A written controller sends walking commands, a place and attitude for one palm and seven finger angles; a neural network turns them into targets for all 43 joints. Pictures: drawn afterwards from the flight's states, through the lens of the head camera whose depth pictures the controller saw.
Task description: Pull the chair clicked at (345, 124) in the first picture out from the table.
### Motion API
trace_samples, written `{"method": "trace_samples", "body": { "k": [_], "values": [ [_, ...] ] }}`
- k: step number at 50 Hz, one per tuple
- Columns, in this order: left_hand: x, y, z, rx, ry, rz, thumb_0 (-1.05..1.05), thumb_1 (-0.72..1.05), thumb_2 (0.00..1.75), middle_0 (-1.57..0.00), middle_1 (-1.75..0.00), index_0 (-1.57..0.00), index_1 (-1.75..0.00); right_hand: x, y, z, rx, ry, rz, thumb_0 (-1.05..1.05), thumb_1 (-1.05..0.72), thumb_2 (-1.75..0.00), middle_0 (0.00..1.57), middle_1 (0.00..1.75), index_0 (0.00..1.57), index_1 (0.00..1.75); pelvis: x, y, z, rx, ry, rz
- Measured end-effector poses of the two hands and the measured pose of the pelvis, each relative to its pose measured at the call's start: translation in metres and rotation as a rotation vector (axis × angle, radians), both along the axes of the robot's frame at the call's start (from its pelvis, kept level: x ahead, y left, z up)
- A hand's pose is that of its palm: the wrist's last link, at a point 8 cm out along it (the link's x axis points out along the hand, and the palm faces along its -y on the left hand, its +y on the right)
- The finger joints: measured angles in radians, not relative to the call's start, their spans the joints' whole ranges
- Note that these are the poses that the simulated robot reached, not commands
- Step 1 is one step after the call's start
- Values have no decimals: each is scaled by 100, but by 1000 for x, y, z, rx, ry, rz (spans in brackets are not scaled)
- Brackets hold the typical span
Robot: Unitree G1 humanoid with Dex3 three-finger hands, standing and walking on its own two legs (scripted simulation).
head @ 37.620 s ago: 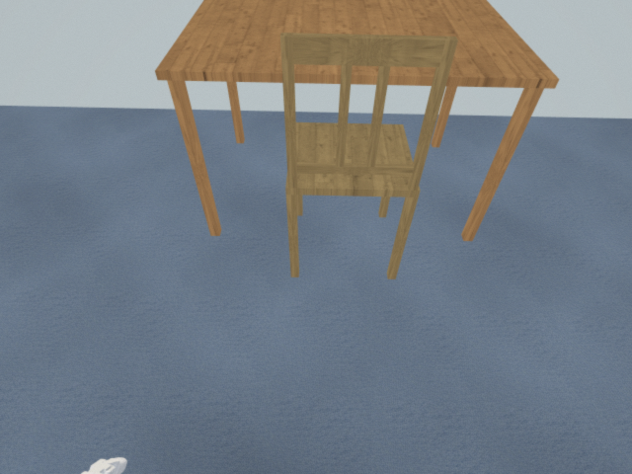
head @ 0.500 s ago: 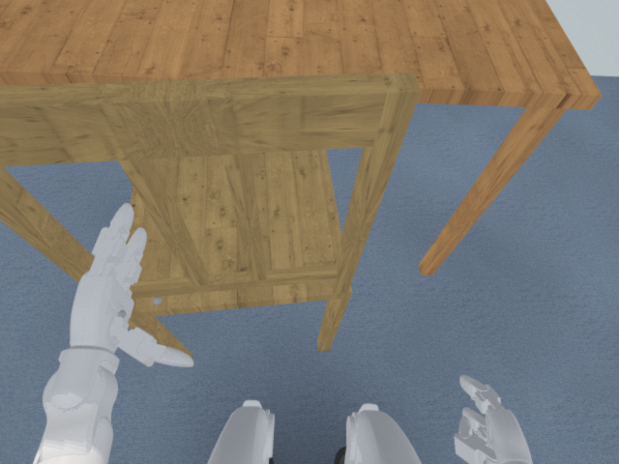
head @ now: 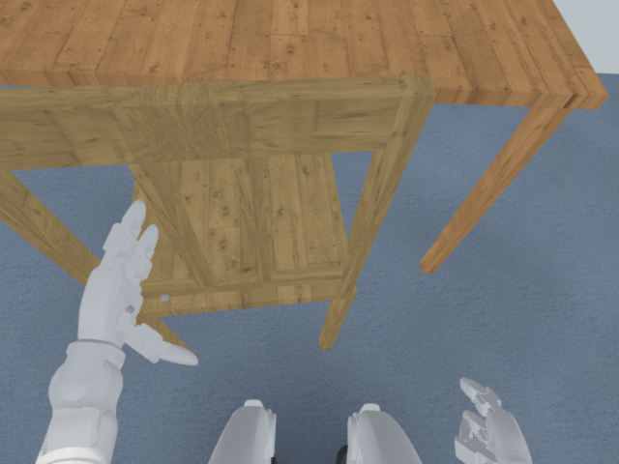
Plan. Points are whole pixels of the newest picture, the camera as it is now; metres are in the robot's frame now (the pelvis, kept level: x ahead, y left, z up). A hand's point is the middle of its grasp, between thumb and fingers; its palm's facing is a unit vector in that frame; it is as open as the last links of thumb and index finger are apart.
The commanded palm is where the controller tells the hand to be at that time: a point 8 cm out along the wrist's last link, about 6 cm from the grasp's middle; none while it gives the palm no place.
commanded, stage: aim the fingers beside a spindle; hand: left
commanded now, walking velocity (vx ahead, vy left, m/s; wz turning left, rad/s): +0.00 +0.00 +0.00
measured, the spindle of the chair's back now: (182, 235) +0.38 +0.18 +0.04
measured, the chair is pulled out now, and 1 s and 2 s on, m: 0.06 0.06 0.06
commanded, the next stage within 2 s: push the fingers through the gap in 2.00 s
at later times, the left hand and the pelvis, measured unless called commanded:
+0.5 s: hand (171, 299) +0.31 +0.18 +0.02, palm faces -0.02 -1.00 -0.01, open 16.9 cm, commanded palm +0.29 +0.24 +0.02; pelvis +0.00 +0.01 +0.00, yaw +0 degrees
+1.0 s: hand (160, 286) +0.32 +0.19 +0.03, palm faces +0.04 -1.00 -0.07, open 16.9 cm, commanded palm +0.29 +0.24 +0.02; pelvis +0.00 -0.01 +0.00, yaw +0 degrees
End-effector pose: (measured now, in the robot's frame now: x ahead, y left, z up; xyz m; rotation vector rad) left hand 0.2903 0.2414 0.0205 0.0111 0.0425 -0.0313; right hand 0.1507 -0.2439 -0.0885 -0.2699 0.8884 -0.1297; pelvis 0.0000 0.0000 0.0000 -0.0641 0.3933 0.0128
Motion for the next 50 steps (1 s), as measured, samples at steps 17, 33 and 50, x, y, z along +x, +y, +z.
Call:
{"method": "trace_samples", "body": {
  "k": [17,33,50],
  "values": [
    [-2,8,-1,4,-2,21,-1,-50,30,-6,-8,-5,-8,8,12,0,7,-10,22,2,-91,-89,20,30,20,30,0,6,-1,-8,1,6],
    [-9,11,9,36,-18,65,-1,-50,30,-6,-8,-6,-8,8,11,2,28,-8,21,1,-91,-89,20,30,20,30,0,2,1,-1,-8,3],
    [6,4,12,56,-33,73,-1,-50,30,-6,-8,-6,-8,3,-4,-2,25,3,6,1,-91,-89,20,30,20,30,-2,-9,-1,11,-4,-2]
  ]
}}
